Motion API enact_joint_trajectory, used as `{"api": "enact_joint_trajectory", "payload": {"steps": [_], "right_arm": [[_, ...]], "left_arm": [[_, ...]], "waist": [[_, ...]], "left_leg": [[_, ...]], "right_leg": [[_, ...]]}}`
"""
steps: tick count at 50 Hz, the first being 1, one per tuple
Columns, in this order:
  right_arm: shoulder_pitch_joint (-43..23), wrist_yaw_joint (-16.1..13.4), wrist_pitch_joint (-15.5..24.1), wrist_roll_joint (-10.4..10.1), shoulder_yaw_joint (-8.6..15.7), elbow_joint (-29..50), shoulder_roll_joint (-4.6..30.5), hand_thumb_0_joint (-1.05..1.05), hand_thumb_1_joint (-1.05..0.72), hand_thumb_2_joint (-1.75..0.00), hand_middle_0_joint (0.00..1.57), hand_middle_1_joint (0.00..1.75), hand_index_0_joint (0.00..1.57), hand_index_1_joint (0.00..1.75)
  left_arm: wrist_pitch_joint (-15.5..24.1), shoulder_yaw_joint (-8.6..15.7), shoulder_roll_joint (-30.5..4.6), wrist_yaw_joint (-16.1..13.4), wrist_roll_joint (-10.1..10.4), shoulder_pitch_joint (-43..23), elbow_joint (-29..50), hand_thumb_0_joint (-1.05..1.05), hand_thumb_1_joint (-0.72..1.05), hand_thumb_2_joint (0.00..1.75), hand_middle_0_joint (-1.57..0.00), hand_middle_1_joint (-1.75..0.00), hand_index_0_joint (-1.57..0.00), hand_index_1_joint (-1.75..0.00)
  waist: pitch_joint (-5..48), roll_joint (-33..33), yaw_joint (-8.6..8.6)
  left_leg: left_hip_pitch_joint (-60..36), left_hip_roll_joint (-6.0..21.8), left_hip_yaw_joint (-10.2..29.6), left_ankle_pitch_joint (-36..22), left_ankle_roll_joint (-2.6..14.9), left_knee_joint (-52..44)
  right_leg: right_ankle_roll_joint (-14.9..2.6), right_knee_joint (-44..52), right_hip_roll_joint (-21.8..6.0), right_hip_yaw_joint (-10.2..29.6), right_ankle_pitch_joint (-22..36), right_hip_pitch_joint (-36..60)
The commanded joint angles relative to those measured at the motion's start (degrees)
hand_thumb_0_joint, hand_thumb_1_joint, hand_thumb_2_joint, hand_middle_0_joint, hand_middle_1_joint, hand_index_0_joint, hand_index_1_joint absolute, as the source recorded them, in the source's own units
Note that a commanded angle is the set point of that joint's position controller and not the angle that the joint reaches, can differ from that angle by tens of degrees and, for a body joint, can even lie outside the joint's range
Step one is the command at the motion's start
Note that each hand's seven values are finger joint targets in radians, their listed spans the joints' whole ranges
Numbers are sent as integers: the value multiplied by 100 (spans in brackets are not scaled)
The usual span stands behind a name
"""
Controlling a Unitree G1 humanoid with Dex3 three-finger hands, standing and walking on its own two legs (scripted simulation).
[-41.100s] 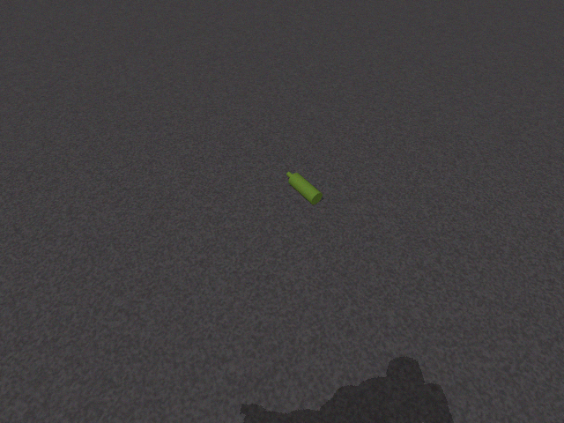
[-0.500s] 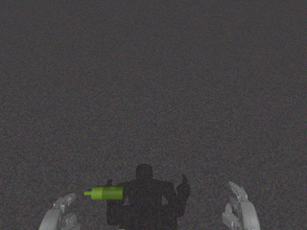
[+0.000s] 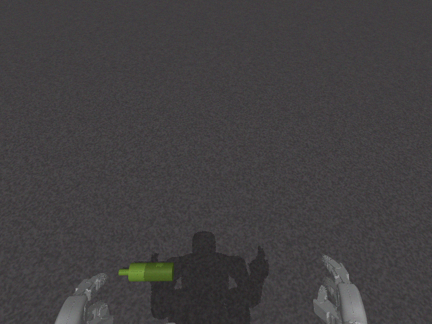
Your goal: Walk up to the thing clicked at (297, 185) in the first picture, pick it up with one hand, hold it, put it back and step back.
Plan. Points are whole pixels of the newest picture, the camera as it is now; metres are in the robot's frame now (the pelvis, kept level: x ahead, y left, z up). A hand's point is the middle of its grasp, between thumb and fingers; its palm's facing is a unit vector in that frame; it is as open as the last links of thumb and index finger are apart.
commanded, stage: home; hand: left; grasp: from above
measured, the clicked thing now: (146, 271) +0.45 +0.26 -0.68
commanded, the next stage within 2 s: stand in 0.10 s
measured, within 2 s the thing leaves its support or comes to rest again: neither
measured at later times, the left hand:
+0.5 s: hand out of the picture +0.10 +0.24 -0.10, palm faces +0.03 -0.94 -0.34, open 7.4 cm
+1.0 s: hand out of the picture +0.02 +0.25 -0.10, palm faces +0.04 -0.94 -0.33, open 7.4 cm
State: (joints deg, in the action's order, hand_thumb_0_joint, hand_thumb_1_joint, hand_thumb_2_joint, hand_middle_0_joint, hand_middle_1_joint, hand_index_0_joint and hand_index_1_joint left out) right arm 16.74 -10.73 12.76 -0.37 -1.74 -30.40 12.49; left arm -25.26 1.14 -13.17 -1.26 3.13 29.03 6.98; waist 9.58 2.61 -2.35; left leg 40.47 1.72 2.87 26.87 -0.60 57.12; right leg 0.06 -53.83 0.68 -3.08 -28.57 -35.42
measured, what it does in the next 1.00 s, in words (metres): rises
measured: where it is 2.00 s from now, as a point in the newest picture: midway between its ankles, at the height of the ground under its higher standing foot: outside the picture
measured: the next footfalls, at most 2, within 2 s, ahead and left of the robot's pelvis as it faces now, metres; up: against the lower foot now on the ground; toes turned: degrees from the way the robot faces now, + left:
none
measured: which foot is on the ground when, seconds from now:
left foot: down 0.00-1.00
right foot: down 0.00-1.00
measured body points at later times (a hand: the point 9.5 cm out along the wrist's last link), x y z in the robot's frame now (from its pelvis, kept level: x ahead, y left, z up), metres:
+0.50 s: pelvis -0.01 +0.01 +0.03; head +0.01 +0.01 +0.48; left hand +0.10 +0.29 -0.08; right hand +0.10 -0.27 -0.09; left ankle +0.02 +0.12 -0.68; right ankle -0.02 -0.12 -0.68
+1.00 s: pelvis -0.01 +0.01 +0.06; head -0.01 +0.01 +0.51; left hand +0.02 +0.30 -0.08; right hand +0.07 -0.26 -0.08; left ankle +0.02 +0.12 -0.68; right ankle -0.02 -0.12 -0.68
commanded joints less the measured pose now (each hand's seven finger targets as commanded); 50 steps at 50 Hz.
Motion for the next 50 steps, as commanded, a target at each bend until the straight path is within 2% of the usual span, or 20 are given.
{"api": "enact_joint_trajectory", "payload": {"steps": [1,3,5,7,9,10,11,12,13,15,18,20,22,24,26,30,35,40,45,50], "right_arm": [[-327,-64,349,-7,275,881,704,0,-90,-90,20,30,20,30],[-359,-66,335,-17,285,918,708,0,-90,-90,20,30,20,30],[-391,-47,332,-9,273,947,706,0,-90,-90,20,30,20,30],[-386,-56,329,-21,293,970,711,0,-90,-90,20,30,20,30],[-402,-46,334,-29,281,968,701,0,-90,-90,20,30,20,30],[-736,296,-266,621,499,-495,1279,0,-90,-90,20,30,20,30],[-780,470,-480,643,603,-600,1324,0,-90,-90,20,30,20,30],[-787,584,-579,650,596,-557,1296,0,-90,-90,20,30,20,30],[-712,655,-636,681,567,-537,1265,0,-90,-90,20,30,20,30],[-647,854,-677,410,525,-802,1131,0,-90,-90,20,30,20,30],[-823,963,-743,319,610,-1056,1212,0,-90,-90,20,30,20,30],[-921,987,-819,316,631,-1262,1200,0,-90,-90,20,30,20,30],[-914,981,-887,340,636,-1400,1225,0,-90,-90,20,30,20,30],[-942,978,-927,340,650,-1561,1301,0,-90,-90,20,30,20,30],[-913,959,-951,336,649,-1727,1317,0,-90,-90,20,30,20,30],[-951,920,-999,294,626,-2031,1360,0,-90,-90,20,30,20,30],[-879,889,-1083,222,600,-2394,1373,0,-90,-90,20,30,20,30],[-947,881,-1136,199,584,-2649,1446,0,-90,-90,20,30,20,30],[-1029,897,-1152,180,565,-2801,1467,0,-90,-90,20,30,20,30],[-1091,902,-1136,175,551,-2931,1501,0,-90,-90,20,30,20,30]], "left_arm": [[275,420,-625,-56,-40,-185,1083,0,90,90,-20,-30,-20,-30],[285,446,-695,-66,-41,-247,1269,0,90,90,-20,-30,-20,-30],[232,295,-499,-45,-55,-29,936,0,90,90,-20,-30,-20,-30],[239,417,-626,-53,-47,-124,1145,0,90,90,-20,-30,-20,-30],[229,360,-561,-45,-39,-80,1084,0,90,90,-20,-30,-20,-30],[1425,398,-1007,-251,-702,-1816,-927,0,90,90,-20,-30,-20,-30],[1811,525,-1141,-213,-712,-1343,-1903,0,90,90,-20,-30,-20,-30],[2007,508,-1221,-186,-763,-1320,-2133,0,90,90,-20,-30,-20,-30],[2131,440,-1174,-139,-732,-1407,-2281,0,90,90,-20,-30,-20,-30],[2290,400,-1229,-98,-705,-1619,-2723,0,90,90,-20,-30,-20,-30],[2334,452,-1100,-96,-593,-1705,-3404,0,90,90,-20,-30,-20,-30],[2407,427,-1098,-120,-596,-1756,-3870,0,90,90,-20,-30,-20,-30],[2476,444,-1130,-117,-620,-1929,-4184,0,90,90,-20,-30,-20,-30],[2524,418,-1065,-103,-610,-1864,-4534,0,90,90,-20,-30,-20,-30],[2565,422,-1078,-111,-579,-1837,-4836,0,90,90,-20,-30,-20,-30],[2597,393,-1143,-126,-536,-1754,-5392,0,90,90,-20,-30,-20,-30],[2625,366,-1269,-152,-506,-1874,-5911,0,90,90,-20,-30,-20,-30],[2600,322,-1299,-146,-499,-1894,-6331,0,90,90,-20,-30,-20,-30],[2611,301,-1371,-126,-513,-1955,-6601,0,90,90,-20,-30,-20,-30],[2618,284,-1392,-111,-493,-1983,-6796,0,90,90,-20,-30,-20,-30]], "waist": [[336,-34,-15],[378,40,21],[260,36,-20],[386,100,14],[332,20,11],[-928,-261,434],[-400,-637,433],[-350,-818,340],[-505,-530,230],[-254,-216,345],[-220,-245,435],[-330,-246,458],[-486,-297,378],[-666,-145,398],[-617,-72,419],[-775,-75,394],[-900,-235,292],[-1134,-126,299],[-1252,-137,301],[-1141,-153,327]], "left_leg": [[-773,-151,-76,-1183,176,-803],[-773,-148,-74,-1171,162,-835],[-735,-136,-32,-989,152,-912],[-770,-138,-57,-1025,150,-891],[-736,-127,-26,-1037,149,-899],[-722,48,263,-2064,405,-1425],[-1069,-41,62,-1986,500,-1339],[-1254,-74,57,-1940,486,-1286],[-1324,-49,130,-1975,461,-1422],[-1726,-40,181,-1825,463,-1711],[-2131,19,249,-2022,413,-1895],[-2181,63,351,-1615,442,-2111],[-2197,84,389,-1463,446,-2337],[-2223,156,540,-1140,450,-2667],[-2381,232,631,-1598,452,-2811],[-2695,276,655,-1893,408,-3077],[-2945,257,548,-2130,334,-3297],[-2930,300,629,-1551,297,-3702],[-2910,307,667,-1356,249,-3929],[-3041,349,665,-1604,249,-3999]], "right_leg": [[3,945,85,24,1267,25],[-13,928,94,2,1230,35],[-21,918,119,-29,1050,-49],[-31,932,103,-18,1069,-8],[-29,905,120,-39,1067,-17],[-104,1135,-354,366,1086,1221],[-296,1360,-483,776,1005,1341],[-434,1529,-589,1057,967,1216],[-425,1569,-485,1017,1250,1053],[-306,1460,-558,830,1582,1550],[-207,1637,-528,756,1621,1490],[-173,1903,-552,714,1211,1607],[-159,2046,-530,683,1158,1654],[-149,2221,-478,585,1101,1766],[-124,2242,-496,536,1437,2036],[-122,2636,-547,548,1717,2238],[-98,3103,-658,601,1887,2531],[-43,3334,-635,558,1706,2680],[-34,3518,-653,543,1568,2751],[-37,3611,-713,556,1776,2903]]}}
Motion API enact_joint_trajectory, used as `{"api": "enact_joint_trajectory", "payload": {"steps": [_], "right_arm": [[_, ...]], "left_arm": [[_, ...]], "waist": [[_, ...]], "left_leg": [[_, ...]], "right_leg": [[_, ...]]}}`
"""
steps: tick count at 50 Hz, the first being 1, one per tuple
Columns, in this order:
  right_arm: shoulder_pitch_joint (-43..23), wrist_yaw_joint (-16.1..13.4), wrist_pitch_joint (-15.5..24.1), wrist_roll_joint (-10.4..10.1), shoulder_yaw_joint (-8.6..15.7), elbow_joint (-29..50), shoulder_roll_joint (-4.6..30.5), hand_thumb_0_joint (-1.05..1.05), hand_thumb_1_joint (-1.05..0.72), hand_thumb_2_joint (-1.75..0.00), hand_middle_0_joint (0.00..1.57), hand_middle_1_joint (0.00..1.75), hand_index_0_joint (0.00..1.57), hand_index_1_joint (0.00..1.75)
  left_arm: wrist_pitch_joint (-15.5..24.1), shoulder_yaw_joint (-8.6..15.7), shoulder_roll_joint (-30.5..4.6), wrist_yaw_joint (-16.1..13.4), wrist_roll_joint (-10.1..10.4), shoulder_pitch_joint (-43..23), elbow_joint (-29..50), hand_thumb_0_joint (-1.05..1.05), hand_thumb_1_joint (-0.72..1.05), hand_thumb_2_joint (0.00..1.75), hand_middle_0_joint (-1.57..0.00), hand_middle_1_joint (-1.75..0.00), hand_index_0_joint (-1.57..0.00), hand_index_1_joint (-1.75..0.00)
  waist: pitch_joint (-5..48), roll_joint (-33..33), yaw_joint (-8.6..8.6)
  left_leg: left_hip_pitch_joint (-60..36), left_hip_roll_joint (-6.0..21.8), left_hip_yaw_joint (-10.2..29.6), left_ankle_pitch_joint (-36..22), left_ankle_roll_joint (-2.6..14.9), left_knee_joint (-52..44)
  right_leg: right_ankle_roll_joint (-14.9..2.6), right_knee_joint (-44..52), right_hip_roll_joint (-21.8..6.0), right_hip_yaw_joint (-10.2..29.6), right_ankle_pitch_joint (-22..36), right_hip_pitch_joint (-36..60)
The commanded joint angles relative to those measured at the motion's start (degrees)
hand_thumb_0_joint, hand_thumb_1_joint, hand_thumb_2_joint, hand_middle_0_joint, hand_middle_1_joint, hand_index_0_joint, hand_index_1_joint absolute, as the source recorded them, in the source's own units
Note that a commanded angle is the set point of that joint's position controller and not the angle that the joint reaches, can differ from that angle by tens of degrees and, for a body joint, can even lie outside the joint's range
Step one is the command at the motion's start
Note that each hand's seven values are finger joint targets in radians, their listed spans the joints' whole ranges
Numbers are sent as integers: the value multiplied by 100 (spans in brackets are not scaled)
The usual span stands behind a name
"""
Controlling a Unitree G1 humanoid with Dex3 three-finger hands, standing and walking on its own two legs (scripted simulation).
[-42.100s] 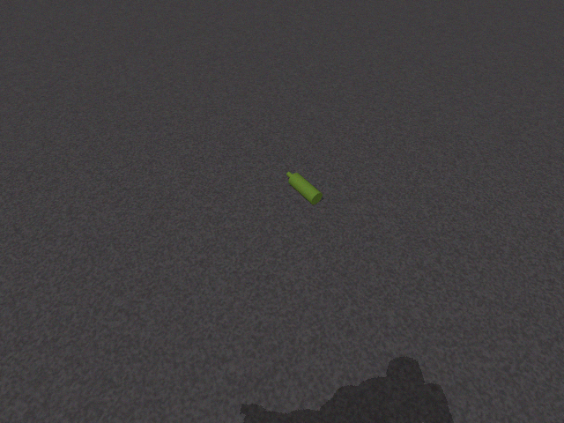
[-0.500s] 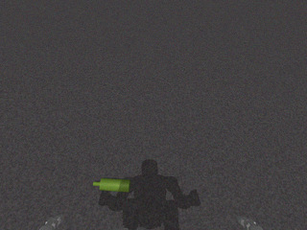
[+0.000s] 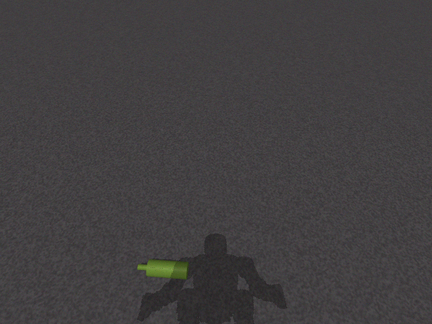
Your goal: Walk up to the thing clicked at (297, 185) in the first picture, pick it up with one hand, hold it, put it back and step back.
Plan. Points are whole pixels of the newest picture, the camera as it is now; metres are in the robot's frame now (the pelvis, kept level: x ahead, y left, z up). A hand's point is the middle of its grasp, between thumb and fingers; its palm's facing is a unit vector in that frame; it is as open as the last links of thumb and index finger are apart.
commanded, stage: stand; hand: left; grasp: from above
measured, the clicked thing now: (162, 268) +0.47 +0.23 -0.74
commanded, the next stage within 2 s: step back in 1.72 s
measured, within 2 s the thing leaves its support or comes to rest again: neither
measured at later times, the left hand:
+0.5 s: hand out of the picture +0.07 +0.23 -0.16, palm faces +0.02 -0.94 -0.34, open 7.4 cm
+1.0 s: hand out of the picture +0.08 +0.23 -0.16, palm faces +0.01 -0.94 -0.34, open 7.4 cm
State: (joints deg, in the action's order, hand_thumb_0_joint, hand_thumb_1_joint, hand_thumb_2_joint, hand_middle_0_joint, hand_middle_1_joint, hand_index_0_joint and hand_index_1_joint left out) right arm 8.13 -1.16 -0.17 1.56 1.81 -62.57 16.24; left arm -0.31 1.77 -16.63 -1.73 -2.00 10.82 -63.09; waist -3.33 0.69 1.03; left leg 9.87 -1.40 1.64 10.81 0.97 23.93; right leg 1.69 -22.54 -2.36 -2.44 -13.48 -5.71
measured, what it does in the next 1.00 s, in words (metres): stands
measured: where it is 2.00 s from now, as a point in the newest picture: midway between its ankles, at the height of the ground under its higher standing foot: outside the picture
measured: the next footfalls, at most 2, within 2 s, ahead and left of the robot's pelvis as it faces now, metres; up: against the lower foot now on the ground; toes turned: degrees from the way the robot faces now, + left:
none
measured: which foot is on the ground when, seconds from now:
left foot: down 0.00-1.00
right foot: down 0.00-1.00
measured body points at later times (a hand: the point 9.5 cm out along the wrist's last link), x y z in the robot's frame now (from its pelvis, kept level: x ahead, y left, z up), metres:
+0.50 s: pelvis +0.01 -0.01 +0.00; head +0.02 -0.01 +0.45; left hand +0.07 +0.28 -0.13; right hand +0.08 -0.30 -0.14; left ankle +0.03 +0.11 -0.74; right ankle -0.01 -0.14 -0.74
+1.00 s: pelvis +0.01 -0.01 +0.01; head +0.02 -0.02 +0.45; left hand +0.08 +0.28 -0.13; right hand +0.09 -0.31 -0.13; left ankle +0.03 +0.11 -0.74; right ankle -0.01 -0.14 -0.74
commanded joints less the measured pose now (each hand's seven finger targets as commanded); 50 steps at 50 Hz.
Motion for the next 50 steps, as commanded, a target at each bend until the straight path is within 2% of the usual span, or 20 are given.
{"api": "enact_joint_trajectory", "payload": {"steps": [1,4,8,12,14,18,21,25,31,38,43,50], "right_arm": [[-217,-51,157,-24,171,255,1085,0,-90,-90,20,30,20,30],[-268,-50,169,-33,165,196,1119,0,-90,-90,20,30,20,30],[-229,-54,151,-36,144,115,1136,0,-90,-90,20,30,20,30],[-322,-48,172,-41,120,91,1185,0,-90,-90,20,30,20,30],[-282,-50,174,-44,105,61,1171,0,-90,-90,20,30,20,30],[-299,-54,153,-43,98,27,1232,0,-90,-90,20,30,20,30],[-357,-50,163,-51,81,38,1215,0,-90,-90,20,30,20,30],[-309,-46,167,-50,66,9,1239,0,-90,-90,20,30,20,30],[-381,-57,193,-58,68,11,1287,0,-90,-90,20,30,20,30],[-383,-48,174,-63,47,-1,1291,0,-90,-90,20,30,20,30],[-431,-38,181,-66,42,16,1296,0,-90,-90,20,30,20,30],[-399,-33,177,-68,42,-9,1346,0,-90,-90,20,30,20,30]], "left_arm": [[126,216,-1059,-63,22,-231,191,0,90,90,-20,-30,-20,-30],[133,208,-1088,-60,27,-251,134,0,90,90,-20,-30,-20,-30],[128,218,-1159,-61,42,-367,66,0,90,90,-20,-30,-20,-30],[139,194,-1124,-48,61,-340,13,0,90,90,-20,-30,-20,-30],[148,209,-1171,-50,62,-448,16,0,90,90,-20,-30,-20,-30],[134,217,-1205,-32,72,-448,-50,0,90,90,-20,-30,-20,-30],[140,213,-1190,-29,69,-480,-52,0,90,90,-20,-30,-20,-30],[152,222,-1221,-17,76,-562,-50,0,90,90,-20,-30,-20,-30],[146,228,-1233,-10,88,-585,-35,0,90,90,-20,-30,-20,-30],[148,213,-1256,10,80,-663,-30,0,90,90,-20,-30,-20,-30],[161,215,-1300,16,83,-654,-10,0,90,90,-20,-30,-20,-30],[162,207,-1317,30,97,-657,-7,0,90,90,-20,-30,-20,-30]], "waist": [[133,42,-25],[199,11,-15],[196,-49,-46],[275,-50,14],[295,-41,-21],[241,-22,-30],[257,-23,7],[297,-21,-43],[448,27,-19],[350,-9,-71],[380,-52,-52],[412,13,-77]], "left_leg": [[15,645,759,-115,74,-674],[-130,658,730,-411,66,-655],[-101,655,705,-418,76,-672],[-256,703,698,-883,89,-631],[-264,714,677,-997,82,-614],[-184,703,680,-597,91,-679],[-237,731,685,-876,88,-664],[-268,720,648,-933,77,-637],[-405,785,643,-1398,68,-605],[-296,763,640,-1079,32,-692],[-328,783,642,-1222,44,-677],[-268,780,635,-1039,44,-691]], "right_leg": [[-202,505,-423,495,294,-55],[-205,561,-439,486,390,-50],[-204,605,-465,486,440,42],[-199,642,-475,463,592,77],[-203,653,-490,474,687,119],[-203,696,-500,492,561,142],[-207,711,-501,472,616,160],[-197,745,-509,488,732,202],[-204,709,-517,468,990,274],[-207,765,-508,467,785,210],[-212,766,-524,451,861,235],[-240,786,-555,497,820,330]]}}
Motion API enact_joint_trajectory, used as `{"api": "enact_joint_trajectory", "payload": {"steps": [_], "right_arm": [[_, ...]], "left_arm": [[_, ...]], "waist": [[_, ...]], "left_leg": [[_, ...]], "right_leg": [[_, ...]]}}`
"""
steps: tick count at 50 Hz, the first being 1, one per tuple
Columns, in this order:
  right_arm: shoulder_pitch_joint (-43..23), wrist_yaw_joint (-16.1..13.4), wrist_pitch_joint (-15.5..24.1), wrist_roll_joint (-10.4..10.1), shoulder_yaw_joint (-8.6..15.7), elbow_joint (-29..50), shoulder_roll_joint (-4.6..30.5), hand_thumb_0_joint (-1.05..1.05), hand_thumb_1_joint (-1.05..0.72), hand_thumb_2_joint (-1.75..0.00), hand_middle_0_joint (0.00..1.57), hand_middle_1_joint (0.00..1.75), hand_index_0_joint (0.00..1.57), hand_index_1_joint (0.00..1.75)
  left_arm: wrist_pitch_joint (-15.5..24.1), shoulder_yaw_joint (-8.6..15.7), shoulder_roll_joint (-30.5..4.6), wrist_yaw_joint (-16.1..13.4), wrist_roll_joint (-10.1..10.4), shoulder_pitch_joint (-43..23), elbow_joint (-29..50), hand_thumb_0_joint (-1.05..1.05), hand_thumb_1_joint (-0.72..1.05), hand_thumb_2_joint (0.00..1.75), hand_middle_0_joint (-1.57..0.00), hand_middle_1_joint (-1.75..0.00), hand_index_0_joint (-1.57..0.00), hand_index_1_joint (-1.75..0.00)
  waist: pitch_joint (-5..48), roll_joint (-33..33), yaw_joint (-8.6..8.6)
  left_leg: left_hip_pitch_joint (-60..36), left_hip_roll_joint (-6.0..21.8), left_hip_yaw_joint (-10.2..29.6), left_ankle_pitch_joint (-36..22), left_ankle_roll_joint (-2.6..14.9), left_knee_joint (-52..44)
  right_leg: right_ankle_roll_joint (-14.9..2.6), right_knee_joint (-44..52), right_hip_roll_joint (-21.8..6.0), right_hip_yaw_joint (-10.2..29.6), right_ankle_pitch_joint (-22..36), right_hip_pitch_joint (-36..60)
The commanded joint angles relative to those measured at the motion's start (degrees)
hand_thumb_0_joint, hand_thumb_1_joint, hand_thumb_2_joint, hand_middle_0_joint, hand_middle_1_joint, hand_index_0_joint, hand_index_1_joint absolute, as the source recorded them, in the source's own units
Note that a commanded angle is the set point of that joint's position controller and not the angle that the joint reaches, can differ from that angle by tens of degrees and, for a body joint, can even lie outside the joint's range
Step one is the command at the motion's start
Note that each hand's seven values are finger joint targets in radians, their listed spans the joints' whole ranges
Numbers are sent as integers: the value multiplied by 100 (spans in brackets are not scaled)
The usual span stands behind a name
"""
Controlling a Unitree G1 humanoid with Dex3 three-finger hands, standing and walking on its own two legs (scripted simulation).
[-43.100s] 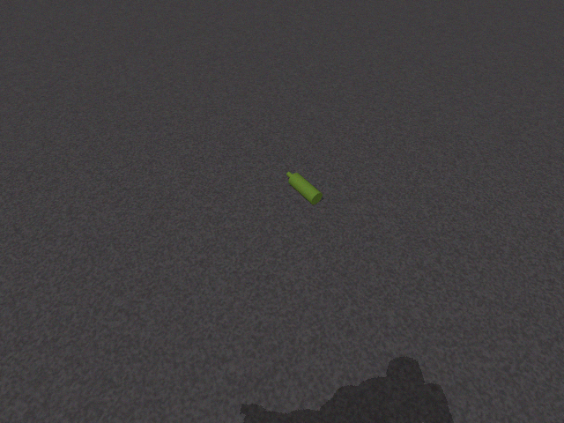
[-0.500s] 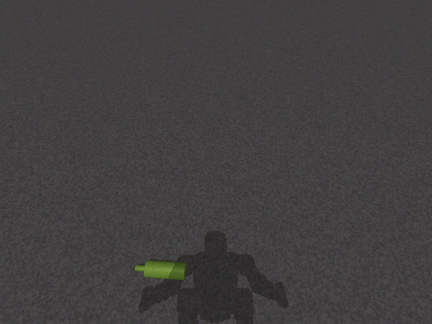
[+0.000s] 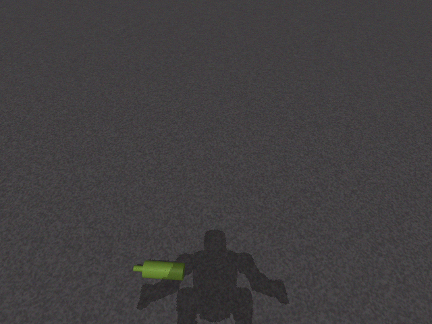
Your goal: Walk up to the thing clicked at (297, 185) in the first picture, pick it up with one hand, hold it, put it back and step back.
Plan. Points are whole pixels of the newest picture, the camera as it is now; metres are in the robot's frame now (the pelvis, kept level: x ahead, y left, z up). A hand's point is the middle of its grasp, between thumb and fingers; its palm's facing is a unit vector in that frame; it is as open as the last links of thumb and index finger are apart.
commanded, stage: stand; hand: left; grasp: from above
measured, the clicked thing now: (158, 269) +0.45 +0.24 -0.75
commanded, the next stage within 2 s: step back in 0.72 s
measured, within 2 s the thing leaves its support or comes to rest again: neither
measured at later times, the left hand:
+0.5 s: hand out of the picture +0.07 +0.25 -0.16, palm faces +0.01 -0.94 -0.34, open 7.4 cm
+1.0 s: hand out of the picture +0.06 +0.28 -0.17, palm faces +0.01 -0.92 -0.40, open 7.4 cm
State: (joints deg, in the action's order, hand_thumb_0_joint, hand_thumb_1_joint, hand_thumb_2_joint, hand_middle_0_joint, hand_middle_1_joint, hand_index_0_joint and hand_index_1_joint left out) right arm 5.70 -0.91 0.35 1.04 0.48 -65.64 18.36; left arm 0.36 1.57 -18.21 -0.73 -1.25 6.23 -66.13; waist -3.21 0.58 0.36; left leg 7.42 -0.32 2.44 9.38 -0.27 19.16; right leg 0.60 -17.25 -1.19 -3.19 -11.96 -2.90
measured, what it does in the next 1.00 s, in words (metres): stands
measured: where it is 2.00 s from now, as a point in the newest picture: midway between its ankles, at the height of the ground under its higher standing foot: outside the picture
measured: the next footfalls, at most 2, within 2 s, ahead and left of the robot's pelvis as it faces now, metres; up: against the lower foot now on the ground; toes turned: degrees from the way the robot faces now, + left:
left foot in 1.72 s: -0.21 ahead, +0.12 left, +0.00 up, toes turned +4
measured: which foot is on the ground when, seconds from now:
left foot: down 0.00-1.00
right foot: down 0.00-1.00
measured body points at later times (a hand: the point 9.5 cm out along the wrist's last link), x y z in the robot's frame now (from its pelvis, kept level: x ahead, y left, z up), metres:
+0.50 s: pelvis +0.00 +0.00 +0.00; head +0.01 +0.00 +0.45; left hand +0.07 +0.30 -0.13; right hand +0.08 -0.29 -0.14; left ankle +0.01 +0.12 -0.75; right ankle -0.03 -0.12 -0.75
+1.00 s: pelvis -0.05 +0.00 -0.02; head +0.02 +0.00 +0.42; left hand +0.06 +0.32 -0.14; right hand +0.07 -0.31 -0.15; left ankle +0.01 +0.12 -0.75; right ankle -0.03 -0.12 -0.74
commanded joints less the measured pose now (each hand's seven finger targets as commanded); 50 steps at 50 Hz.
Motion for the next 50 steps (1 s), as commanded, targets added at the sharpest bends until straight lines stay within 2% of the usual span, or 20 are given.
{"api": "enact_joint_trajectory", "payload": {"steps": [1,2,4,10,19,25,35,36,37,40,43,44,46,47,48,49,50], "right_arm": [[-215,-55,129,-21,181,305,1151,0,-90,-90,20,30,20,30],[-154,-49,129,-25,179,299,1143,0,-90,-90,20,30,20,30],[-221,-45,132,-25,180,306,1153,0,-90,-90,20,30,20,30],[-146,-45,149,-22,162,314,1161,0,-90,-90,20,30,20,30],[-157,-43,138,-26,148,322,1204,0,-90,-90,20,30,20,30],[-132,-35,146,-20,154,342,1203,0,-90,-90,20,30,20,30],[-112,-28,146,-35,121,347,1243,0,-90,-90,20,30,20,30],[-386,21,36,-53,277,586,1541,0,-90,-90,20,30,20,30],[-212,25,0,-91,274,656,1424,0,-90,-90,20,30,20,30],[-90,48,-57,-125,343,853,1423,0,-90,-90,20,30,20,30],[-6,62,-136,-121,431,1032,1475,0,-90,-90,20,30,20,30],[-62,69,-164,-121,464,1120,1530,0,-90,-90,20,30,20,30],[-26,74,-198,-98,522,1267,1621,0,-90,-90,20,30,20,30],[-27,80,-216,-84,567,1317,1714,0,-90,-90,20,30,20,30],[-70,81,-221,-64,604,1387,1816,0,-90,-90,20,30,20,30],[-135,70,-211,-16,628,1467,1902,0,-90,-90,20,30,20,30],[-68,58,-190,41,635,1536,1936,0,-90,-90,20,30,20,30]], "left_arm": [[96,210,-1135,-70,18,-162,304,0,90,90,-20,-30,-20,-30],[101,213,-1151,-69,20,-178,308,0,90,90,-20,-30,-20,-30],[105,199,-1129,-60,26,-157,308,0,90,90,-20,-30,-20,-30],[119,203,-1180,-60,27,-160,352,0,90,90,-20,-30,-20,-30],[111,207,-1211,-45,35,-133,365,0,90,90,-20,-30,-20,-30],[124,187,-1226,-46,39,-136,393,0,90,90,-20,-30,-20,-30],[121,185,-1251,-27,50,-80,411,0,90,90,-20,-30,-20,-30],[81,451,-1708,-56,165,-90,536,0,90,90,-20,-30,-20,-30],[68,462,-1669,-81,182,-86,640,0,90,90,-20,-30,-20,-30],[22,500,-1586,-91,182,-41,885,0,90,90,-20,-30,-20,-30],[-70,523,-1528,-70,165,-188,1134,0,90,90,-20,-30,-20,-30],[-99,517,-1510,-61,159,-189,1205,0,90,90,-20,-30,-20,-30],[-158,496,-1437,-44,132,-193,1356,0,90,90,-20,-30,-20,-30],[-195,470,-1357,-31,137,-168,1374,0,90,90,-20,-30,-20,-30],[-224,453,-1275,-20,137,-85,1375,0,90,90,-20,-30,-20,-30],[-266,473,-1266,-14,124,-17,1390,0,90,90,-20,-30,-20,-30],[-294,508,-1275,-9,109,33,1419,0,90,90,-20,-30,-20,-30]], "waist": [[371,43,28],[367,35,-8],[340,-4,23],[462,12,4],[398,-38,9],[449,-88,-4],[409,40,4],[-235,-56,-23],[-23,-95,-75],[512,-105,-101],[911,-26,-142],[884,47,-117],[895,191,-141],[826,410,-173],[784,767,-167],[751,1133,-173],[767,1126,-214]], "left_leg": [[-58,684,587,-1007,159,-231],[-9,660,565,-951,151,-240],[-71,679,587,-959,142,-234],[-131,691,560,-1301,159,-183],[-65,677,585,-1049,163,-217],[-102,689,575,-1267,160,-165],[-77,673,583,-1095,155,-223],[396,553,558,-2066,316,399],[444,547,452,-2342,349,601],[327,519,372,-2473,488,1041],[291,560,484,-2194,634,1318],[334,580,587,-2079,718,1363],[402,818,916,-1943,979,1221],[522,1009,1191,-1898,1147,935],[647,1298,1575,-1914,1320,536],[775,1665,2017,-1932,1572,149],[826,1855,2338,-1741,1742,17]], "right_leg": [[-129,248,-655,530,664,5],[-116,273,-656,548,646,17],[-110,286,-639,522,555,-53],[-122,218,-667,524,908,4],[-117,239,-666,521,699,15],[-133,233,-687,501,859,25],[-138,244,-675,517,775,15],[-189,-242,-621,542,1719,-400],[-258,-431,-637,505,2028,-241],[-482,-813,-691,528,2101,-182],[-651,-1204,-731,599,1512,-406],[-666,-1354,-680,600,1297,-594],[-631,-1843,-462,532,631,-888],[-519,-2235,-164,415,200,-1013],[-413,-2753,175,267,-311,-1034],[-332,-3509,490,335,-1775,-1163],[-316,-4191,523,640,-2366,-1347]]}}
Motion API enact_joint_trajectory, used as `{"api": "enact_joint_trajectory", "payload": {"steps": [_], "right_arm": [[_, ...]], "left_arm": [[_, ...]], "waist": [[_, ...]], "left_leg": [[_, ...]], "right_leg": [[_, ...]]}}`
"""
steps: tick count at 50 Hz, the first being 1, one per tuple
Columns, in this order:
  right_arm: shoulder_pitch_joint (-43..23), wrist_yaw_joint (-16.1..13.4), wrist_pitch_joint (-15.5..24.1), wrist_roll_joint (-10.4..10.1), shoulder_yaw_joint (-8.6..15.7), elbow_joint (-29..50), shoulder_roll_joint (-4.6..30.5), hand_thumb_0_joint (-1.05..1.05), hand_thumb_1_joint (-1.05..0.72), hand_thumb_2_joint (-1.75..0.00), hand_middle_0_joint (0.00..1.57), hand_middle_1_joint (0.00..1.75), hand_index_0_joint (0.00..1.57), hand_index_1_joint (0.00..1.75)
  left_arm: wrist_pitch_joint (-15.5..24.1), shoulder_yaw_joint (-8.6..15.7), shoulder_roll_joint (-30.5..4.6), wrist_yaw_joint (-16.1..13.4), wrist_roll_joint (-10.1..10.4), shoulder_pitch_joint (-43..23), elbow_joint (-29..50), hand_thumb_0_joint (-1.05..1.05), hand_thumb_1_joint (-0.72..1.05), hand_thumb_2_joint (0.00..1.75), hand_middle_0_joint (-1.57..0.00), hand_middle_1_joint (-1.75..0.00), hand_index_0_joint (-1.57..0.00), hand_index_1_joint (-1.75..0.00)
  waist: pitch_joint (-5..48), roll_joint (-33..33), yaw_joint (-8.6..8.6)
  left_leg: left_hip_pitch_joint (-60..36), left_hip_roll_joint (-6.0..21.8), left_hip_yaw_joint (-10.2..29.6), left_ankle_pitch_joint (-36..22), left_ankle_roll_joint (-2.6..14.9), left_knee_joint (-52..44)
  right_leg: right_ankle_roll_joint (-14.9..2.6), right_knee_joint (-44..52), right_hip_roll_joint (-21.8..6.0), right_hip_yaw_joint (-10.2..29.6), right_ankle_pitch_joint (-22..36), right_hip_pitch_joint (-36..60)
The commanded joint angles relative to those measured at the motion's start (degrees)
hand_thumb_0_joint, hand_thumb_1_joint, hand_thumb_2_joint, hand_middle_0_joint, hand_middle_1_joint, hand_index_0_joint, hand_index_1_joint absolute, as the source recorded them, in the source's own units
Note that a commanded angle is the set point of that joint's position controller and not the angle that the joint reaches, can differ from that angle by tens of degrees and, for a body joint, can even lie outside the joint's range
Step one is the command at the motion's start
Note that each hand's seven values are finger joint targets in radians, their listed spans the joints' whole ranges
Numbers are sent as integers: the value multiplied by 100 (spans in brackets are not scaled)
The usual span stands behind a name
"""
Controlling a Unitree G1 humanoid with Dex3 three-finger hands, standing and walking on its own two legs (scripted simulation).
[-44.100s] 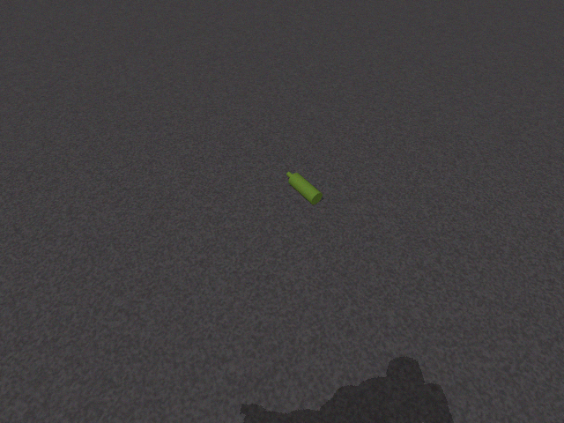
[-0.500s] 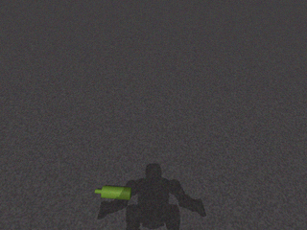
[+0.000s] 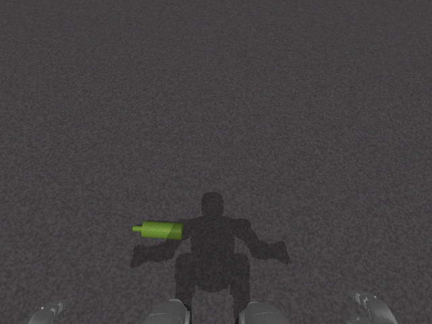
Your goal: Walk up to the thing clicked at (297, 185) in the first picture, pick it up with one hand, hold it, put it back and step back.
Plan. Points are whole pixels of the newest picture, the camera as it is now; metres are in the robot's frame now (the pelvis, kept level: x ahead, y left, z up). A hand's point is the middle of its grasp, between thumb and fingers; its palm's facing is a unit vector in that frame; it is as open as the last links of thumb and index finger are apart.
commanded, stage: step back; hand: left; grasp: from above
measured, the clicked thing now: (157, 229) +0.50 +0.24 -0.72
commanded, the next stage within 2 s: none
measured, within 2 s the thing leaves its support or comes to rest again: neither
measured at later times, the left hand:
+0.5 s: hand out of the picture -0.03 +0.23 -0.12, palm faces +0.05 -0.89 -0.46, open 7.4 cm
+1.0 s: hand out of the picture -0.21 +0.31 -0.15, palm faces +0.05 -0.91 -0.42, open 7.4 cm
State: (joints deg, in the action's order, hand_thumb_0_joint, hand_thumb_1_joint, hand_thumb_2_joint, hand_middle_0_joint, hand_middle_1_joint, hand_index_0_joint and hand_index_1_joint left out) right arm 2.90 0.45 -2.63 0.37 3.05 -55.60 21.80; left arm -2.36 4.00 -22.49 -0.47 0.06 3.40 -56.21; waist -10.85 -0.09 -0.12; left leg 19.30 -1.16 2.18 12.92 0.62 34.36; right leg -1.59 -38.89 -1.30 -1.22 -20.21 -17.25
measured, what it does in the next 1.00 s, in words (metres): walks backwards: left foot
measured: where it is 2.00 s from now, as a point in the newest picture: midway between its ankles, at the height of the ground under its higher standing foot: outside the picture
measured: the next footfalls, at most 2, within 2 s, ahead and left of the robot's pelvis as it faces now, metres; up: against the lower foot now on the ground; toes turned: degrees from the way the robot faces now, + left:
left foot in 0.72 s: -0.16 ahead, +0.12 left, +0.00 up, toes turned +4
right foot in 1.14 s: -0.33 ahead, -0.12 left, +0.00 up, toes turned -1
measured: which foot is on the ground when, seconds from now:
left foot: down 0.00-0.20, up 0.22-0.70, down 0.72-1.00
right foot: down 0.00-0.74, up 0.76-1.00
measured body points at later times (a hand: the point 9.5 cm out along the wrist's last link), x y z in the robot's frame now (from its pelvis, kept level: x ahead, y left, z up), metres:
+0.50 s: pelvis -0.11 -0.05 +0.01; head -0.03 -0.08 +0.45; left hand -0.03 +0.27 -0.09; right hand -0.02 -0.36 -0.15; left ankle -0.15 +0.09 -0.66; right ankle -0.09 -0.13 -0.73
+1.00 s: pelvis -0.27 +0.02 +0.01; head -0.21 +0.04 +0.45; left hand -0.21 +0.35 -0.12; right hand -0.12 -0.28 -0.10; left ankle -0.20 +0.12 -0.73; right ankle -0.32 -0.13 -0.64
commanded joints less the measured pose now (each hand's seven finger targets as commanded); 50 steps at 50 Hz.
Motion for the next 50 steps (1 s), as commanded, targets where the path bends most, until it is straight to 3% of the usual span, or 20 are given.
{"api": "enact_joint_trajectory", "payload": {"steps": [1,6,8,9,10,12,14,16,17,19,22,26,30,33,35,37,38,39,43,50], "right_arm": [[93,-94,111,146,392,639,1641,0,-90,-90,20,30,20,30],[-256,-166,93,117,298,923,1289,0,-90,-90,20,30,20,30],[-238,-155,-10,0,270,874,1260,0,-90,-90,20,30,20,30],[-81,-146,-39,-68,191,846,1061,0,-90,-90,20,30,20,30],[25,-177,-43,-98,108,906,824,0,-90,-90,20,30,20,30],[258,-273,-106,-21,210,845,1036,0,-90,-90,20,30,20,30],[144,-211,-68,-4,349,712,1324,0,-90,-90,20,30,20,30],[629,-208,-44,-19,240,550,1182,0,-90,-90,20,30,20,30],[691,-223,-42,-5,173,528,1116,0,-90,-90,20,30,20,30],[455,-239,-17,5,151,671,1119,0,-90,-90,20,30,20,30],[335,-245,23,49,121,764,979,0,-90,-90,20,30,20,30],[205,-233,30,84,157,872,1016,0,-90,-90,20,30,20,30],[635,-145,-13,72,254,811,1162,0,-90,-90,20,30,20,30],[974,-45,-21,95,316,713,1141,0,-90,-90,20,30,20,30],[1269,8,-2,120,372,617,1146,0,-90,-90,20,30,20,30],[757,23,6,213,503,843,1794,0,-90,-90,20,30,20,30],[571,21,11,200,509,926,1947,0,-90,-90,20,30,20,30],[362,-20,28,206,496,943,1952,0,-90,-90,20,30,20,30],[-395,-113,64,229,319,1193,1298,0,-90,-90,20,30,20,30],[448,-118,106,112,351,1134,1237,0,-90,-90,20,30,20,30]], "left_arm": [[-43,267,-846,-39,-30,473,408,0,90,90,-20,-30,-20,-30],[56,358,-857,-55,-20,1045,364,0,90,90,-20,-30,-20,-30],[209,356,-806,-107,-119,1157,310,0,90,90,-20,-30,-20,-30],[261,431,-1141,-158,-178,1024,361,0,90,90,-20,-30,-20,-30],[272,520,-1624,-179,-234,886,476,0,90,90,-20,-30,-20,-30],[292,591,-1997,-186,-284,442,910,0,90,90,-20,-30,-20,-30],[346,526,-1585,-204,-259,48,1048,0,90,90,-20,-30,-20,-30],[328,472,-1283,-202,-199,-346,1096,0,90,90,-20,-30,-20,-30],[319,461,-1175,-202,-187,-132,1093,0,90,90,-20,-30,-20,-30],[329,418,-1090,-249,-209,606,1134,0,90,90,-20,-30,-20,-30],[294,447,-1024,-330,-160,931,1114,0,90,90,-20,-30,-20,-30],[263,479,-1180,-360,-112,1233,1176,0,90,90,-20,-30,-20,-30],[290,514,-1448,-342,-115,682,1435,0,90,90,-20,-30,-20,-30],[282,467,-1533,-305,-128,307,1504,0,90,90,-20,-30,-20,-30],[220,406,-1442,-264,-89,128,1517,0,90,90,-20,-30,-20,-30],[194,327,-1032,-271,3,255,1516,0,90,90,-20,-30,-20,-30],[161,407,-1162,-330,-72,242,1429,0,90,90,-20,-30,-20,-30],[149,419,-1178,-344,-101,251,1328,0,90,90,-20,-30,-20,-30],[101,463,-1149,-230,2,1130,950,0,90,90,-20,-30,-20,-30],[233,348,-968,-156,-74,982,1143,0,90,90,-20,-30,-20,-30]], "waist": [[1464,1164,-71],[1655,902,300],[1597,525,361],[1337,-101,178],[1047,-1393,81],[1011,-1145,111],[690,-904,-4],[774,-583,-384],[877,-551,-266],[1148,-396,125],[1351,-557,310],[1468,-847,503],[1580,-903,186],[1581,-812,-79],[1579,-505,-315],[1257,1530,-225],[1125,1382,-324],[852,1367,-308],[647,732,294],[1400,922,-237]], "left_leg": [[-80,2015,2302,-1708,1722,-1531],[-474,1551,1447,-1837,1257,-574],[-408,884,897,-1673,752,350],[331,300,698,-774,443,989],[1817,-554,535,1475,114,1644],[1303,-556,1114,2206,45,3122],[1026,-511,1194,1581,-5,3702],[1303,-783,1048,1068,-63,3591],[1386,-853,970,996,-94,3631],[1528,-709,876,1181,-148,3447],[1768,-514,789,1416,-183,2705],[1348,-220,567,1772,-142,1994],[485,75,350,1729,-27,1613],[-334,75,36,1233,83,868],[-1023,133,-13,157,276,-305],[-821,1842,2317,-992,1165,-1450],[-89,2302,2575,-1007,1691,-1609],[582,2411,2772,-686,1827,-1792],[-49,1456,1164,-481,1174,-1452],[-1896,1623,965,-1599,1533,-916]], "right_leg": [[-107,-2411,485,631,-1576,30],[-33,-908,101,460,-876,61],[197,1725,23,305,720,745],[281,1943,-379,1191,1847,1164],[40,1675,-1098,2311,3038,1637],[-1228,1900,-2274,3110,2876,143],[-1147,1950,-1798,2441,2538,-238],[-482,1438,-1004,1075,3229,437],[-339,1338,-918,956,3499,758],[-703,1065,-1157,1190,4036,1524],[-824,924,-1337,1260,4194,2409],[-1154,831,-1648,1554,4578,2455],[-1259,1004,-1922,1662,3969,1534],[-982,839,-1657,1303,3153,636],[-503,279,-1212,932,2056,-18],[7,-1537,627,69,-954,-1193],[56,-2726,680,721,-1912,-1013],[52,-3352,658,921,-1905,-851],[44,-3850,746,1062,-625,-1380],[484,-1832,315,608,-934,-1140]]}}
